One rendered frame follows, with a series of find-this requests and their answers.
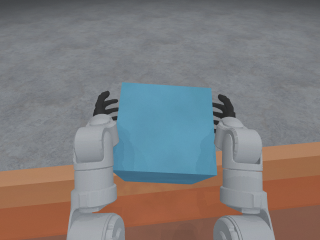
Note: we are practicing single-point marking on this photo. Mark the carton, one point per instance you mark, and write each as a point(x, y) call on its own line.
point(166, 134)

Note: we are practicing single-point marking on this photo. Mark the right robot forearm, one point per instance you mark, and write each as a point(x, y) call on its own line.
point(242, 177)

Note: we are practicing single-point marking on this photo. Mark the robot right hand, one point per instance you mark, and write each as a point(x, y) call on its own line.
point(227, 109)

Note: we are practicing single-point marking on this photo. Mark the robot left hand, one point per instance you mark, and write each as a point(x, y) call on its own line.
point(101, 104)

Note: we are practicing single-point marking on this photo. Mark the left robot forearm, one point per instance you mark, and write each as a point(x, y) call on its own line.
point(93, 161)

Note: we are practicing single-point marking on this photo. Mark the robot right upper arm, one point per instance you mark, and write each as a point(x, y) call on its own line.
point(242, 227)

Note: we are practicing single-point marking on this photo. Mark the robot left upper arm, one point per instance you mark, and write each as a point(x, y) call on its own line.
point(97, 226)

